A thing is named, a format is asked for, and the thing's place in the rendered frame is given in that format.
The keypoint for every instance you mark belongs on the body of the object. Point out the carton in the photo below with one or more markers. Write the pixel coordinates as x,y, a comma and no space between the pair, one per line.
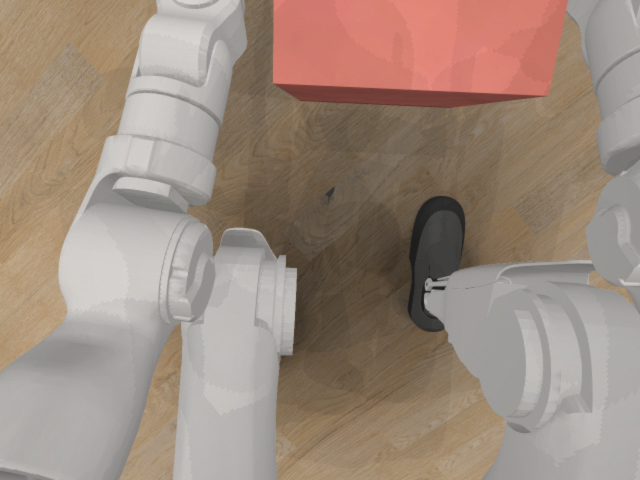
426,53

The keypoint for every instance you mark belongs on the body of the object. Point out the robot right forearm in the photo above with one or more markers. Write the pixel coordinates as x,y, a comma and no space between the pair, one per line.
610,45

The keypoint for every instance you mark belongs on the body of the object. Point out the robot left forearm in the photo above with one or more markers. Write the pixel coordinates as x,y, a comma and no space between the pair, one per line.
161,157

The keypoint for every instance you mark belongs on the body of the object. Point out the robot left upper arm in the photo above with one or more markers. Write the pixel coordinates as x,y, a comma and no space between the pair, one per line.
71,406

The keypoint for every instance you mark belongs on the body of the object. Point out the robot right thigh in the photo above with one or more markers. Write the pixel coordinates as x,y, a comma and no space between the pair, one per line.
561,363

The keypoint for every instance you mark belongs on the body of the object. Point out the robot right upper arm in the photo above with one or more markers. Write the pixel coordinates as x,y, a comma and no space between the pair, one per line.
613,234

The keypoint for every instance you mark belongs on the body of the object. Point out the robot right shin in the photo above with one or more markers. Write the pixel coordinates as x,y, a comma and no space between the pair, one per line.
461,309

